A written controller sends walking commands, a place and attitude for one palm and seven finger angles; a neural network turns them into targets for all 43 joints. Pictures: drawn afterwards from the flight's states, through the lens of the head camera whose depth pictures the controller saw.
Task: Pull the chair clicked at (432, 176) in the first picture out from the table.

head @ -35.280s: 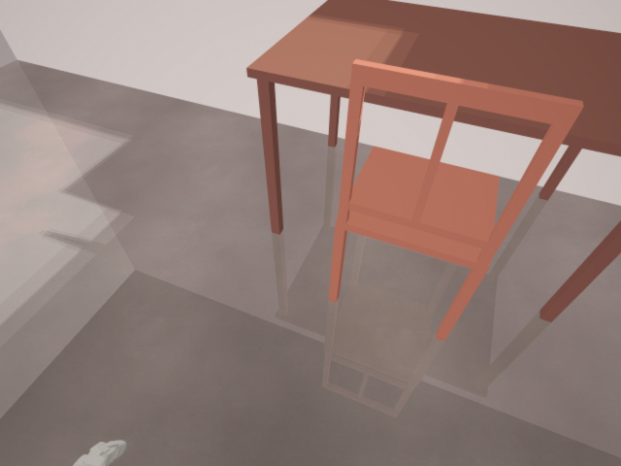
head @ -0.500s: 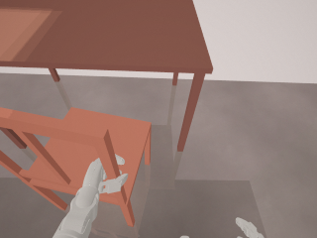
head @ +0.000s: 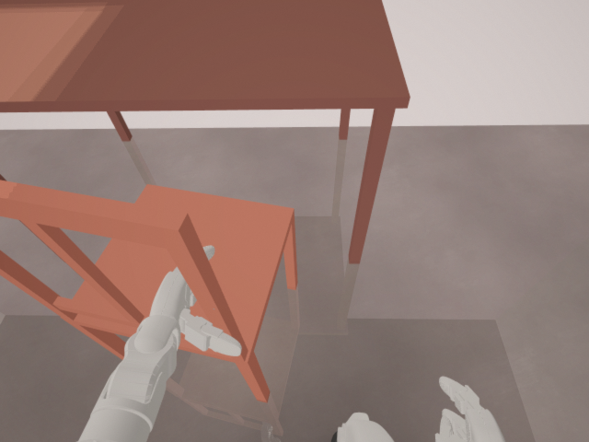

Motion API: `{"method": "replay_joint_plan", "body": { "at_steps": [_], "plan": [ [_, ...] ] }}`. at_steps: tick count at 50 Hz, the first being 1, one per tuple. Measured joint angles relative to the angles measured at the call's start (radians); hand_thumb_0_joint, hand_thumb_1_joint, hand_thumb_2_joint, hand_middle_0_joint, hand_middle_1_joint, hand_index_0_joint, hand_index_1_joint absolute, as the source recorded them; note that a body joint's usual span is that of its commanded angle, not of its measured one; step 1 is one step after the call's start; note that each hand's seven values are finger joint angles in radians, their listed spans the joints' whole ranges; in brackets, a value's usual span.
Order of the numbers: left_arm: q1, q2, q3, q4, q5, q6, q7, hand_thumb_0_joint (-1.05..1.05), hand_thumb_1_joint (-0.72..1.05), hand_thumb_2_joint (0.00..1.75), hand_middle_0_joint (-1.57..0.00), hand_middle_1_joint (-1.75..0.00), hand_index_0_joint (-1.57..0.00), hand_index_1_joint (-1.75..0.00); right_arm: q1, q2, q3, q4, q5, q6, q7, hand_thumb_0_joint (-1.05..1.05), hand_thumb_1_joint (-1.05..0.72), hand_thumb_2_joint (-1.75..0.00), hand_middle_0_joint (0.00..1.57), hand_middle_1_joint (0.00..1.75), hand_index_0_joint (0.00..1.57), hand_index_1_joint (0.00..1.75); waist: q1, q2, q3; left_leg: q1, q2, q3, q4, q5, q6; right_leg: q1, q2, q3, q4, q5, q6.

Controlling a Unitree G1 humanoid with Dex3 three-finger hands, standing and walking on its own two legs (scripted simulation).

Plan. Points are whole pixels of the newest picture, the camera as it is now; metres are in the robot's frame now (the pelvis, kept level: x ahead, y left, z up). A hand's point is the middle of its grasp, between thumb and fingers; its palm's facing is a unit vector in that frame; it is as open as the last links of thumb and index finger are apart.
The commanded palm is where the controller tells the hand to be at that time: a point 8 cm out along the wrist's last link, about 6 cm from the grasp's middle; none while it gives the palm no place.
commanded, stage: open the thumb and straighten the fingers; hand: left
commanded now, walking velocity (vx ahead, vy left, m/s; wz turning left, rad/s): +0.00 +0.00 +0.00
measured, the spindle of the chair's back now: (96, 278) +0.37 +0.32 -0.03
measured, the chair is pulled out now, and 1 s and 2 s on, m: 0.21 0.21 0.21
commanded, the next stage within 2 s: draw the fingers out of the gap in 0.08 s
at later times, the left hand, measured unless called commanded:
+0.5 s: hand (205, 340) +0.27 +0.13 -0.02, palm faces -0.10 -0.99 -0.13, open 17.5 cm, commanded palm +0.25 +0.18 +0.00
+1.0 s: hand (188, 399) +0.19 +0.14 -0.01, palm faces -0.08 -0.99 -0.14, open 17.5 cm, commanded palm +0.17 +0.18 +0.00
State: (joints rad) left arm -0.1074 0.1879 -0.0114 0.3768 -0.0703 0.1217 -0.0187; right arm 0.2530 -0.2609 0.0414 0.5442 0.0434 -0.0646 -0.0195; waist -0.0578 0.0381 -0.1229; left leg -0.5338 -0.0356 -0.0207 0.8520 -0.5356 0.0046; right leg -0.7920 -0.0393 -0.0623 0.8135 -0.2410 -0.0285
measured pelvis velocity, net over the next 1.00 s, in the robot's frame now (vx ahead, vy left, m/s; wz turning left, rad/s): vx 0.02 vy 0.02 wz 0.02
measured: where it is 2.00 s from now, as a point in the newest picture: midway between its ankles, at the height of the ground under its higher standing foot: outside the picture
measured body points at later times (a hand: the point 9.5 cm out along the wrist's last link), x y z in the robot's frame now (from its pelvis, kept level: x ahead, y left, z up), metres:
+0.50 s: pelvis +0.02 +0.00 +0.00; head +0.06 -0.01 +0.45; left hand +0.27 +0.18 -0.01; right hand +0.17 -0.24 -0.09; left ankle -0.07 +0.12 -0.69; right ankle +0.09 -0.10 -0.69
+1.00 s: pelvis +0.02 +0.02 -0.01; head +0.04 +0.02 +0.44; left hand +0.19 +0.19 +0.00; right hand +0.20 -0.20 -0.07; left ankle -0.07 +0.12 -0.69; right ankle +0.09 -0.10 -0.69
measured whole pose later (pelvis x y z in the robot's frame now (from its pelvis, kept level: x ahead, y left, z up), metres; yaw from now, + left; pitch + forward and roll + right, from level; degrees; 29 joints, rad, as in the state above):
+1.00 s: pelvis +0.02 +0.02 -0.01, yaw +1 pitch +12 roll -1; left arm 0.57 0.18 -0.16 -0.25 0.01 0.19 0.02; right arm 0.30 -0.22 0.05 0.40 0.03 -0.15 -0.04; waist -0.03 0.04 -0.18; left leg -0.53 -0.04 -0.05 0.96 -0.62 0.03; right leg -0.78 -0.05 -0.09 0.90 -0.32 0.00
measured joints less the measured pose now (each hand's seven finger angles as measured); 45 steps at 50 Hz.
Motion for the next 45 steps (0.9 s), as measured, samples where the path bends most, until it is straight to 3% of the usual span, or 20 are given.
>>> {"method": "replay_joint_plan", "body": {
  "at_steps": [5,12,19,35,45],
  "plan": [
    [-0.012,0.004,0.005,0.000,-0.010,0.012,-0.011,-0.01,-0.54,0.20,-0.06,-0.17,-0.06,-0.17,0.001,-0.012,-0.005,0.000,0.002,-0.011,-0.004,0.01,-0.91,-0.89,0.20,0.30,0.20,0.30,-0.001,0.002,-0.004,-0.005,0.003,-0.008,0.000,-0.002,-0.003,-0.002,0.001,-0.008,-0.001,-0.004,-0.003],
    [0.021,0.002,0.008,-0.033,-0.001,0.021,-0.018,-0.01,-0.54,0.20,-0.02,-0.05,-0.02,-0.04,0.006,-0.017,-0.011,-0.007,-0.001,-0.015,-0.004,0.01,-0.91,-0.89,0.20,0.30,0.20,0.30,-0.009,0.000,-0.008,0.002,0.008,-0.010,-0.005,-0.007,-0.004,0.003,0.005,-0.011,-0.002,-0.011,-0.004],
    [0.156,-0.003,0.000,-0.154,-0.004,0.017,-0.012,-0.01,-0.54,0.20,-0.01,-0.01,-0.01,-0.01,0.025,-0.011,-0.013,-0.027,-0.002,-0.020,0.004,0.01,-0.91,-0.89,0.20,0.30,0.20,0.30,-0.006,0.006,-0.022,0.021,0.011,-0.008,-0.019,-0.012,-0.001,0.019,0.009,-0.009,-0.010,-0.018,-0.001],
    [0.456,-0.010,-0.108,-0.441,0.033,0.022,0.017,-0.01,-0.54,0.20,0.00,-0.01,0.00,0.00,0.019,0.012,0.001,-0.077,-0.014,-0.093,-0.013,0.01,-0.91,-0.89,0.20,0.30,0.20,0.30,0.019,0.013,-0.038,0.021,-0.003,-0.034,0.040,-0.051,0.015,0.035,-0.011,-0.031,0.032,-0.056,0.018],
    [0.594,-0.020,-0.151,-0.558,0.075,0.076,0.030,-0.01,-0.54,0.20,-0.01,-0.01,0.00,0.00,0.029,0.035,0.010,-0.135,-0.018,-0.081,-0.014,0.01,-0.91,-0.89,0.20,0.30,0.20,0.30,0.025,0.002,-0.055,0.010,-0.006,-0.024,0.082,-0.077,0.024,0.021,-0.013,-0.021,0.071,-0.075,0.026]
  ]
}}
